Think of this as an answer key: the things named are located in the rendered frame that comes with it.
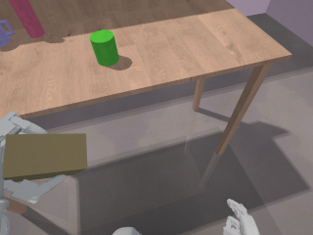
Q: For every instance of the robot left forearm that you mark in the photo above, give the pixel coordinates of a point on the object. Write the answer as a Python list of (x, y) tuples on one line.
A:
[(5, 220)]

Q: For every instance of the robot left hand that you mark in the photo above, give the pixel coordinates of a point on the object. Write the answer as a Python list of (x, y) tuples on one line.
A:
[(26, 190)]

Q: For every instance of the sponge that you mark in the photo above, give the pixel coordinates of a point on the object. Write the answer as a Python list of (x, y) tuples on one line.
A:
[(40, 156)]

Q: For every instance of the robot right hand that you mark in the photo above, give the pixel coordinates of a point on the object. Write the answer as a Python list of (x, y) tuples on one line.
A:
[(244, 226)]

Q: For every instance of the table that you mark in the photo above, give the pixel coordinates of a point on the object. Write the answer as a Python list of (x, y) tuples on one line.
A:
[(160, 43)]

